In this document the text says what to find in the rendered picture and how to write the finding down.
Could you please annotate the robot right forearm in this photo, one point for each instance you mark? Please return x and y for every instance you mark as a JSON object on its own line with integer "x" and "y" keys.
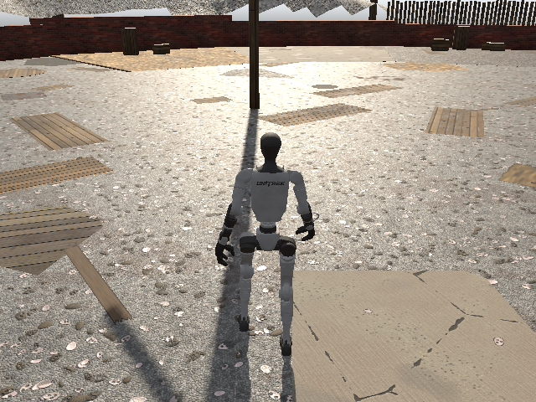
{"x": 307, "y": 219}

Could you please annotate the right robot foot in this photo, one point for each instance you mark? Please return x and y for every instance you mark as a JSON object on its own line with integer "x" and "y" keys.
{"x": 285, "y": 348}

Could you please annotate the robot right hand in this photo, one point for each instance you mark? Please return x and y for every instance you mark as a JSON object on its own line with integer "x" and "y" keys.
{"x": 310, "y": 235}

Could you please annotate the robot right upper arm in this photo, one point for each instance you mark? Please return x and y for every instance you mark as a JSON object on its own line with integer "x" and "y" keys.
{"x": 299, "y": 190}

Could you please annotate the robot left hand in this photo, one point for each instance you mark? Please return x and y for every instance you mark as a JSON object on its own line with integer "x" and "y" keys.
{"x": 220, "y": 255}

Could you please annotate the robot right shin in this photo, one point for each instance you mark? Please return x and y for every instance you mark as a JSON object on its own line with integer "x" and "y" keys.
{"x": 286, "y": 316}

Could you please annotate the robot left forearm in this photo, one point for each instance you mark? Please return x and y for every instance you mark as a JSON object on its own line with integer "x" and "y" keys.
{"x": 228, "y": 226}

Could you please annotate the robot left upper arm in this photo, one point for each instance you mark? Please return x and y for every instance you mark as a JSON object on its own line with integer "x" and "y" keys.
{"x": 243, "y": 177}

